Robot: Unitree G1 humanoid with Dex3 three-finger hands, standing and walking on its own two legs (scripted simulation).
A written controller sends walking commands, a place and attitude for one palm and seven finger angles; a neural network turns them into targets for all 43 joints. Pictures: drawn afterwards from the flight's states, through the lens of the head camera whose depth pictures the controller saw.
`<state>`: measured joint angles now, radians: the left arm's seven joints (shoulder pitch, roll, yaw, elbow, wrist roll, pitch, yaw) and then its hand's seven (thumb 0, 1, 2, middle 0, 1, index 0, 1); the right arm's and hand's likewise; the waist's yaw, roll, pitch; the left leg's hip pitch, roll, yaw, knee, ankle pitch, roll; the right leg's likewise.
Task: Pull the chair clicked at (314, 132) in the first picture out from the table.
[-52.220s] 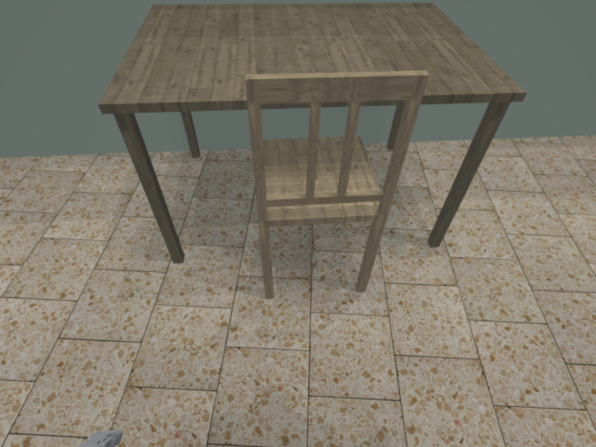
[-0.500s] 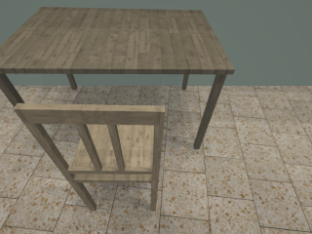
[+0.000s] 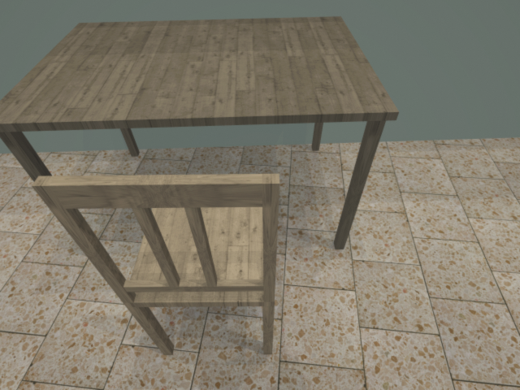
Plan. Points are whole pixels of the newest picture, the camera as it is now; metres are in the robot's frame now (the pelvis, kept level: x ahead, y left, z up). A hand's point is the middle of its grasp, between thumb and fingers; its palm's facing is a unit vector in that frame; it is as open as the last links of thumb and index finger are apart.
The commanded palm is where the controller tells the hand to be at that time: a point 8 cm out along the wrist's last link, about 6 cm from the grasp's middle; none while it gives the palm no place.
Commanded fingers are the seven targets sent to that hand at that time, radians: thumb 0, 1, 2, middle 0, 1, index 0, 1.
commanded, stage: look again from close up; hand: left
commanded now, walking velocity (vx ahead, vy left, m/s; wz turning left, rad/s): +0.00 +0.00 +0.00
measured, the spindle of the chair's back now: (160, 249) +0.40 +0.24 -0.08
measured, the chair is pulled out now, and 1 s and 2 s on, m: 0.23 0.23 0.23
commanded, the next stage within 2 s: raise the hand toward the chair's back in 0.46 s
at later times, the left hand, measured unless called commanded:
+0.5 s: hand out of the picture +0.01 +0.17 -0.17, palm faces +0.01 -0.98 -0.19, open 7.4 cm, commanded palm none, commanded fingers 0.00 0.90 0.90 -0.20 -0.30 -0.20 -0.30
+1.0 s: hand out of the picture +0.13 +0.15 -0.08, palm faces +0.03 -1.00 +0.00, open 9.3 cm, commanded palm +0.12 +0.22 -0.06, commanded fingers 0.00 0.36 0.67 -0.15 -0.22 -0.15 -0.22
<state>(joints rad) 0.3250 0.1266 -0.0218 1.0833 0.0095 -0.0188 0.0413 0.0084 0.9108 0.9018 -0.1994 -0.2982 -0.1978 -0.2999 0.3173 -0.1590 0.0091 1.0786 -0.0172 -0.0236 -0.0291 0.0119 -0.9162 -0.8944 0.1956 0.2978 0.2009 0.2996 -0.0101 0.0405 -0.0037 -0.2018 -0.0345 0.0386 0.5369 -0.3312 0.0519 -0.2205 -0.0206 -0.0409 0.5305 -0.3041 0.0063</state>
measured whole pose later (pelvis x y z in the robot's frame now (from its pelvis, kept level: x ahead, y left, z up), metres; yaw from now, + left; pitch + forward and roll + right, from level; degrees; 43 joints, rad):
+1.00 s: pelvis -0.05 -0.04 -0.09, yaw +1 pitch +14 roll +1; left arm 0.40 0.19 0.16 0.23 -0.25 -0.50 -0.33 0.01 0.59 0.77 -0.17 -0.25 -0.17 -0.25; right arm 0.12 -0.31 -0.06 0.50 0.01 -0.27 0.02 0.01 -0.90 -0.89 0.20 0.30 0.20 0.30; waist 0.01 -0.05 -0.16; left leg -0.89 -0.01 0.02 1.16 -0.50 0.00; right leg -0.91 0.00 -0.07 1.17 -0.51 -0.06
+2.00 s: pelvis -0.05 +0.00 -0.08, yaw +2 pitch +15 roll -4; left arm 0.32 0.26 0.17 0.05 -0.27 -0.33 -0.29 -0.01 -0.47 0.31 -0.06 -0.08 -0.06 -0.08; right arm 0.20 -0.22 0.05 0.52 0.02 -0.22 -0.04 0.01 -0.90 -0.89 0.20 0.30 0.21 0.30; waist 0.00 0.03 -0.14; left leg -0.89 -0.02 -0.02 1.15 -0.52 0.05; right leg -0.86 -0.01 -0.10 1.07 -0.47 0.00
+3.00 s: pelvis -0.03 -0.02 -0.08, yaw +2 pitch +16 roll -3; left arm 0.25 0.26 0.19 0.11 -0.28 -0.36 -0.29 -0.01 -0.49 0.30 -0.06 -0.08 -0.06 -0.08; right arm 0.22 -0.25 0.02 0.55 0.01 -0.23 -0.04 0.01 -0.90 -0.89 0.20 0.30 0.21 0.30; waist -0.02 0.04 -0.15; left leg -0.90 0.00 -0.03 1.14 -0.53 0.03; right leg -0.87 0.00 -0.11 1.08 -0.49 -0.03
